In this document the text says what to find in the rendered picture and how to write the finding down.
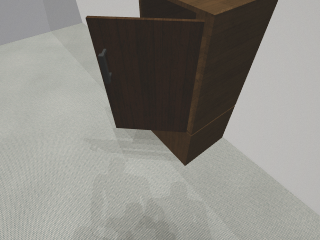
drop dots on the cupboard door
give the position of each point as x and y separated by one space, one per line
153 62

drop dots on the handle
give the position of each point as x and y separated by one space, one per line
104 67

